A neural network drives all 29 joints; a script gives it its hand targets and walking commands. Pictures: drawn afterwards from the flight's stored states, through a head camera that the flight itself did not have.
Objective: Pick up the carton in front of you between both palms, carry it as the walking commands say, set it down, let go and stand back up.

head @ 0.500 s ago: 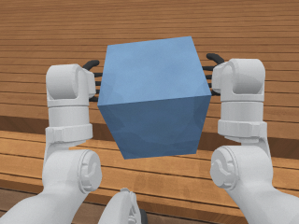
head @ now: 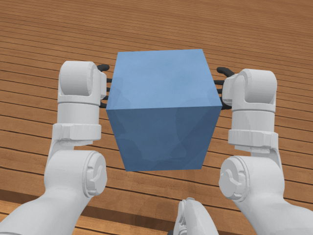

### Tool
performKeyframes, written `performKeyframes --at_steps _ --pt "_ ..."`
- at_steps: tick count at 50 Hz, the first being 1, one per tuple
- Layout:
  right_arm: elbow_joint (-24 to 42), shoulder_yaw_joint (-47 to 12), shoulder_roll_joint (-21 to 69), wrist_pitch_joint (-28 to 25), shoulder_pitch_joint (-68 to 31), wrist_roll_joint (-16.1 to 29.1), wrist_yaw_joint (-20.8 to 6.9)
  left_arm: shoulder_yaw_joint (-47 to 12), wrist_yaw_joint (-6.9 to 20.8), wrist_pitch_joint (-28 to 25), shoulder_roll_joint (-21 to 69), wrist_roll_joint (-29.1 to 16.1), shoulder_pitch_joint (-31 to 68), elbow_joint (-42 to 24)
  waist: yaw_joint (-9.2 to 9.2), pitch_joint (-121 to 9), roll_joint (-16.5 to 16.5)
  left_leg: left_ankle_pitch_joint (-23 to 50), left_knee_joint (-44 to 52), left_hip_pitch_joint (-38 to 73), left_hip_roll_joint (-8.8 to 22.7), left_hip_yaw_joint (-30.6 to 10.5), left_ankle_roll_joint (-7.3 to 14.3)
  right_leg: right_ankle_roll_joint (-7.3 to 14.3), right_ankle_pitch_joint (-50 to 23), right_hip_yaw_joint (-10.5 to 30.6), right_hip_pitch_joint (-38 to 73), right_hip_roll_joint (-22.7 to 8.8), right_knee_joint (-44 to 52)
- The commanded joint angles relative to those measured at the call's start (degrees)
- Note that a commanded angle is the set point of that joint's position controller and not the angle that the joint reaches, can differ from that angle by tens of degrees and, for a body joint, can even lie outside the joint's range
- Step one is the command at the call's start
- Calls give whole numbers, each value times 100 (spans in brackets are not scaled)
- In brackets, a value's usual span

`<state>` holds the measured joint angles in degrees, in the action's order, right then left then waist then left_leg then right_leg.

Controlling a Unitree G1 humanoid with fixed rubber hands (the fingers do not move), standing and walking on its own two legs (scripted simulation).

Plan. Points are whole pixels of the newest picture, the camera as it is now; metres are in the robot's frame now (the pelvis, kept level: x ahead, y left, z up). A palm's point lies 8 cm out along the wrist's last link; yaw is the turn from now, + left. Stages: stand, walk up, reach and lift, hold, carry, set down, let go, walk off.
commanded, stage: carry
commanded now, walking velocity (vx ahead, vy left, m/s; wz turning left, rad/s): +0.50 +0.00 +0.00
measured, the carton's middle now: (161, 113) +0.40 +0.01 +0.13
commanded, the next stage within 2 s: none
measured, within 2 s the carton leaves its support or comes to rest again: neither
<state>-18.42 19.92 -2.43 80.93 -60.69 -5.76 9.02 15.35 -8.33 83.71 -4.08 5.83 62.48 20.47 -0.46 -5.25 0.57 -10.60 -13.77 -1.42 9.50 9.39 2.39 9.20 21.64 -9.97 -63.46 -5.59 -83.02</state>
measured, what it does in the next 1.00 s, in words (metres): climbs: left foot 0.18 m higher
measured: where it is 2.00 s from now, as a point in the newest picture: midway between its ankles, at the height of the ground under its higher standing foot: (144, 109)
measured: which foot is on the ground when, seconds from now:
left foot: down 0.00-0.04, up 0.06-0.54, down 0.56-1.00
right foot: down 0.00-0.58, up 0.60-1.00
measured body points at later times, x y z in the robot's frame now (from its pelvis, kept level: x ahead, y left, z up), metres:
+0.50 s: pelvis +0.28 +0.02 +0.17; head +0.30 -0.02 +0.61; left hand +0.68 +0.17 +0.38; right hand +0.70 -0.13 +0.36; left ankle +0.50 +0.14 -0.35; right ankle +0.15 -0.11 -0.58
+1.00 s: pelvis +0.56 +0.05 +0.32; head +0.58 +0.06 +0.77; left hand +0.97 +0.19 +0.52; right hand +0.95 -0.11 +0.52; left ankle +0.55 +0.14 -0.41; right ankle +0.69 -0.08 -0.36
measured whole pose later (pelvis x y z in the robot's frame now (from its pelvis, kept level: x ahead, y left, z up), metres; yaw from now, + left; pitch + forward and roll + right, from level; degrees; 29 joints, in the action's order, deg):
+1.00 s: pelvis +0.56 +0.05 +0.32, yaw -1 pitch +5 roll +0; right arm -13.3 17.6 1.8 79.5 -58.7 -7.1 11.3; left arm 18.5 -10.2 82.4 -3.5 6.8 60.1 16.0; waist -2.9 -3.9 1.2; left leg -19.0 -33.1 -18.7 1.3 9.1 3.2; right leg 4.0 11.9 -2.9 -41.2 -3.7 -49.8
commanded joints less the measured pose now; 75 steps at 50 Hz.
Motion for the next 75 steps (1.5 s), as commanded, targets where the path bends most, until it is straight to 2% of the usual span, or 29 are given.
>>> performKeyframes --at_steps 1,2,3,4,7,9,13,16,19,21,24,26,27,28,29,30,31,32,34,38,46,51,54,55,56,57,60,66,75 --pt "-364 -1938 6029 34 -4015 2317 -1662 -2185 1171 -352 6608 -2767 4318 -286 1330 -3434 -1581 9506 -3175 174 28 487 525 2 -826 -625 4659 1295 2897" --pt "-437 -1869 5994 -29 -3838 2179 -1638 -2271 1229 -445 6739 -2881 4449 -456 1486 -3688 -1060 7228 -5028 -706 -277 -93 192 187 -1552 888 5830 972 4321" --pt "-501 -1696 6042 -122 -3389 1999 -1654 -2355 1296 -585 6767 -3029 4353 -589 1053 -3800 1158 432 -7656 -3258 -1493 -569 -474 980 -5432 4675 7322 -851 5447" --pt "-545 -1593 5903 -222 -3390 1819 -1605 -2400 1386 -669 7138 -3297 4683 -977 877 -4470 982 -164 -10081 -3704 -1665 -2034 -208 1428 -5576 5448 7515 -1318 5309" --pt "178 -1680 6155 -329 -4055 1844 -1489 -2598 1606 -946 7310 -3656 5986 -2127 512 -2856 375 -306 -10076 -5390 -1091 -1971 391 545 -1353 4258 6817 -850 5205" --pt "657 -2042 6219 -372 -4287 2023 -1381 -2716 1659 -938 7574 -3752 5905 -2226 343 -2618 372 -29 -9519 -5347 -760 -1701 428 234 -402 3376 6543 -873 5490" --pt "883 -2584 6292 -355 -3974 2185 -1209 -2507 1615 -729 7367 -3459 5095 -1788 531 -2492 -35 -93 -8272 -6170 -577 -827 419 416 -1996 2559 7249 -1041 5601" --pt "728 -2831 6419 -223 -3799 2251 -1187 -2339 1554 -566 6882 -3115 4519 -1528 957 -2482 743 -1651 -10733 -8498 -559 -826 529 937 -2371 3063 8844 -1551 5976" --pt "431 -2986 6358 -145 -3874 2285 -1176 -2314 1580 -489 6543 -2953 4465 -1272 793 -1577 426 -2540 -10457 -9475 -228 -897 541 403 -1033 2566 8616 -1289 6604" --pt "238 -2971 6226 -107 -3814 2316 -1153 -2233 1630 -428 6338 -2890 4526 -1146 586 -1064 370 -1852 -9024 -8395 -235 -40 346 322 -666 1658 7250 -861 7436" --pt "25 -2963 6452 -54 -3939 2577 -1145 -2041 1635 -333 6157 -2815 4519 -925 208 -1453 1146 -716 -6541 -4878 -518 627 614 219 -4548 180 5871 -391 7962" --pt "-87 -2947 6600 -35 -3866 2752 -1138 -1811 1615 -290 6095 -2613 4431 -739 -265 -2309 1790 -319 -5391 -3060 -1277 970 754 33 -9386 -19 6269 -586 6552" --pt "-19 -2903 6722 -47 -4008 2826 -1149 -1710 1612 -316 5959 -2475 4391 -716 -589 -2840 2132 -360 -4607 -2342 -1494 763 682 -216 -10058 39 6710 -638 5356" --pt "105 -2909 6889 -79 -4097 2875 -1190 -1586 1598 -343 5811 -2341 4223 -609 -977 -3275 1899 -484 -3426 -1256 -1576 71 546 -489 -9185 188 6479 -492 3663" --pt "216 -2926 6872 -133 -4143 2959 -1245 -1465 1602 -417 5907 -2265 3965 -519 -834 -3918 619 -1813 -2054 266 -320 -2855 1055 -724 -5375 718 4744 161 1689" --pt "197 -3029 7116 -258 -4200 3144 -1319 -1367 1588 -459 5908 -2148 3916 -542 -828 -4572 -1545 -1225 -854 712 762 -5828 1832 -913 -1448 1484 3574 1164 -1201" --pt "460 -2976 7200 -335 -4402 3252 -1406 -1417 1530 -510 5842 -2003 4152 -641 -523 -4676 -1151 -1169 -1120 685 736 -5445 1874 -672 -1346 2342 3093 1024 -2573" --pt "818 -3023 7240 -414 -4716 3354 -1472 -1453 1503 -547 5880 -2005 4351 -809 -438 -4158 -607 -1268 -1515 217 672 -5013 1708 -511 -1386 2184 2589 814 -2914" --pt "1367 -3172 7521 -452 -5188 3517 -1542 -1744 1449 -581 6012 -2191 4710 -1269 -181 -3111 -576 -999 -1672 -510 536 -4021 1317 -309 -917 1927 1882 395 -2493" --pt "1491 -3126 7411 -327 -4780 3387 -1460 -2165 1294 -537 6188 -2459 4796 -1736 -463 -2919 -112 272 -1731 463 585 -3071 1341 -285 312 1460 1144 439 -1167" --pt "856 -2894 6588 -24 -3941 2713 -1458 -2431 1232 -309 6288 -2516 4027 -1094 -406 -2876 -1012 1618 -1259 694 411 -1549 1223 -516 -996 759 1680 152 2582" --pt "160 -2601 6344 -100 -3828 2580 -1579 -2053 1413 -319 6454 -2554 3864 -66 -380 -2126 -1115 1741 -1162 308 187 -997 801 -563 -1144 102 2724 598 4506" --pt "-199 -2300 6304 -205 -3698 2456 -1584 -1658 1532 -425 6520 -2537 3664 478 27 -2242 -762 2660 -2375 -248 29 -461 312 -429 -1583 -83 4737 820 5743" --pt "-345 -2196 6267 -241 -3670 2421 -1589 -1473 1575 -483 6491 -2471 3422 691 288 -2568 -413 1780 -3283 -1113 -79 -278 89 -294 -1410 640 5999 199 5719" --pt "-553 -2120 6315 -269 -3580 2373 -1595 -1289 1596 -541 6298 -2417 3314 815 300 -2723 730 -212 -4538 -2500 -505 -124 -192 -37 -1939 2811 6993 -1224 5721" --pt "-603 -2025 6410 -309 -3825 2328 -1588 -1270 1591 -630 6239 -2348 3388 822 423 -2513 1893 -1963 -5470 -4321 -1203 -513 -250 639 -2225 4259 7844 -1581 6051" --pt "-606 -2041 6682 -485 -3767 2354 -1537 -1341 1692 -824 6605 -2580 3724 343 307 -2143 326 -1423 -5977 -4785 -591 -1050 -100 339 -1508 3303 6954 -1335 6117" --pt "611 -2653 7170 -721 -4048 2753 -1398 -1986 1628 -1019 7162 -2874 4117 -795 87 -2192 551 -126 -4559 -4345 -273 -807 -410 163 -1015 1968 6536 -937 6858" --pt "980 -3370 7398 -708 -3201 2905 -1404 -2503 1374 -1034 6950 -2494 2864 -1310 230 -2491 879 1366 -759 -2460 -991 162 -256 -450 -5201 423 7793 -424 5704"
